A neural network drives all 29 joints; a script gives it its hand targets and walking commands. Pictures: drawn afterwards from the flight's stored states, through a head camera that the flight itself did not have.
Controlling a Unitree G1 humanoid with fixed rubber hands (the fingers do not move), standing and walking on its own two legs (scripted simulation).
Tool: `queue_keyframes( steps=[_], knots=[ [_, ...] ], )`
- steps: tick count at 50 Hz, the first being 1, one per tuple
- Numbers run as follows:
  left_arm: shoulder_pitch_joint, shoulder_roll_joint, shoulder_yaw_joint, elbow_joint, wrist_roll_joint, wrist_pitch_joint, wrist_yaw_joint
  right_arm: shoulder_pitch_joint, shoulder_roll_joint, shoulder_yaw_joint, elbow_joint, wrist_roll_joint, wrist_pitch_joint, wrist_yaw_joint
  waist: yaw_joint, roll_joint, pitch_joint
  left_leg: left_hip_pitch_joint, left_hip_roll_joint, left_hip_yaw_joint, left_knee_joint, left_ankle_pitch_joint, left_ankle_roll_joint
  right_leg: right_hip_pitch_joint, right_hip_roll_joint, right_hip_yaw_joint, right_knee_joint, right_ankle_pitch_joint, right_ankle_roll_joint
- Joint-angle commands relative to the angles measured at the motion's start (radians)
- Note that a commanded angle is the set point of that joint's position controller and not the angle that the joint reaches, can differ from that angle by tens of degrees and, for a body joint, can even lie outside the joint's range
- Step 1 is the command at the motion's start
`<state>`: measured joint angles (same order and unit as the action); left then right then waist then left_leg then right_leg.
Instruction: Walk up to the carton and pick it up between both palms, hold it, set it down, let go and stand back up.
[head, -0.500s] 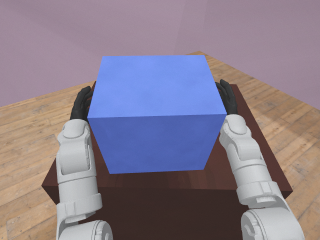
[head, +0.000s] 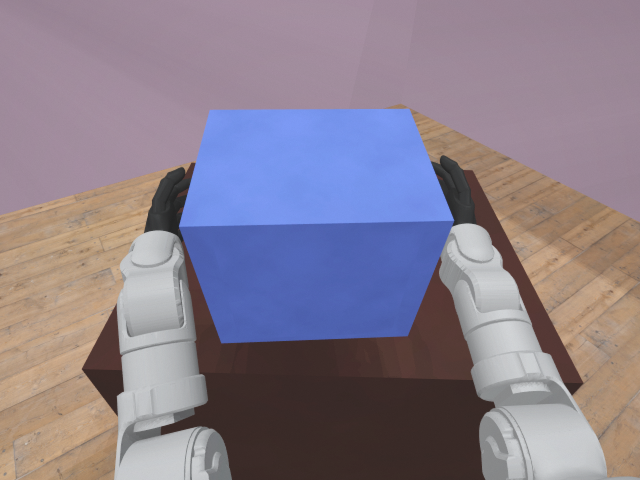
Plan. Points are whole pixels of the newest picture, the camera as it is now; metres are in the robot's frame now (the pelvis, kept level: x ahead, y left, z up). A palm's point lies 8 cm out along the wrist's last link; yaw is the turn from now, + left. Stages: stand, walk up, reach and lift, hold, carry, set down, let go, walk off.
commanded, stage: hold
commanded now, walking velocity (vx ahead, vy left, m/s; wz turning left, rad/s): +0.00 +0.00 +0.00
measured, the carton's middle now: (313, 228) +0.40 +0.00 +0.14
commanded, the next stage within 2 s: none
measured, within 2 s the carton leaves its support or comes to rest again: neither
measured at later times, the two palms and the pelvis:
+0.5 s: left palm (161, 234) +0.35 +0.19 +0.18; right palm (451, 222) +0.35 -0.16 +0.18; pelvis +0.00 +0.01 +0.00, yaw +0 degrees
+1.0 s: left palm (164, 238) +0.35 +0.18 +0.18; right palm (452, 226) +0.35 -0.17 +0.17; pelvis +0.00 +0.01 +0.00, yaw +0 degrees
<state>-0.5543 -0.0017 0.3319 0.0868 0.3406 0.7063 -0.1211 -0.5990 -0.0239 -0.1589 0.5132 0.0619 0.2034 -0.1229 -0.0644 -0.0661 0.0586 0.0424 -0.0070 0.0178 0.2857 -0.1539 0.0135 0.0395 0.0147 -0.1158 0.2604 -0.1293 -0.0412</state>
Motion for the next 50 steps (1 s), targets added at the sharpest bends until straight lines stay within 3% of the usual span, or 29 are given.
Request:
queue_keyframes(
  steps=[1,4,9,20,25,35,44,50],
  knots=[
    [-0.529,-0.371,-0.37,-0.11,-0.122,-0.057,-0.112,-0.615,0.418,0.406,-0.257,0.063,-0.051,0.117,0.002,0.043,-0.309,-0.027,-0.02,0.046,-0.027,0.184,-0.007,0.176,-0.009,0.003,-0.004,0.173,0.067],
    [-0.527,-0.369,-0.384,-0.131,-0.133,-0.056,-0.114,-0.608,0.413,0.418,-0.275,0.074,-0.046,0.107,-0.013,0.045,-0.324,-0.006,-0.022,0.04,-0.017,0.211,-0.012,0.176,-0.006,0.005,0.001,0.203,0.066],
    [-0.536,-0.367,-0.382,-0.105,-0.13,-0.056,-0.119,-0.599,0.411,0.392,-0.246,0.054,-0.044,0.11,-0.019,0.063,-0.283,-0.032,-0.021,0.043,-0.031,0.139,-0.013,0.143,-0.012,0.002,-0.011,0.121,0.06],
    [-0.523,-0.383,-0.391,-0.124,-0.131,-0.058,-0.103,-0.599,0.397,0.399,-0.262,0.063,-0.053,0.121,-0.012,0.067,-0.307,0.018,-0.008,0.036,-0.015,0.224,-0.025,0.123,0.006,-0.01,-0.011,0.128,0.052],
    [-0.525,-0.378,-0.383,-0.114,-0.131,-0.048,-0.105,-0.607,0.401,0.393,-0.248,0.057,-0.045,0.119,-0.015,0.051,-0.287,-0.004,-0.009,0.039,-0.023,0.178,-0.019,0.121,0.003,-0.007,-0.011,0.103,0.053],
    [-0.531,-0.391,-0.419,-0.149,-0.142,-0.056,-0.092,-0.596,0.396,0.403,-0.269,0.074,-0.05,0.125,-0.02,0.099,-0.315,0.043,-0.005,0.032,-0.001,0.254,-0.038,0.099,0.007,-0.007,-0.014,0.119,0.046],
    [-0.522,-0.383,-0.378,-0.114,-0.125,-0.047,-0.103,-0.6,0.396,0.388,-0.239,0.056,-0.044,0.134,-0.005,0.051,-0.268,-0.005,-0.004,0.034,-0.029,0.182,-0.019,0.106,0.002,-0.008,-0.02,0.08,0.051],
    [-0.544,-0.379,-0.395,-0.136,-0.14,-0.059,-0.103,-0.632,0.412,0.411,-0.288,0.065,-0.057,0.123,-0.005,0.044,-0.338,-0.005,-0.017,0.042,-0.017,0.194,-0.011,0.147,-0.003,-0.001,-0.005,0.151,0.057]
  ],
)
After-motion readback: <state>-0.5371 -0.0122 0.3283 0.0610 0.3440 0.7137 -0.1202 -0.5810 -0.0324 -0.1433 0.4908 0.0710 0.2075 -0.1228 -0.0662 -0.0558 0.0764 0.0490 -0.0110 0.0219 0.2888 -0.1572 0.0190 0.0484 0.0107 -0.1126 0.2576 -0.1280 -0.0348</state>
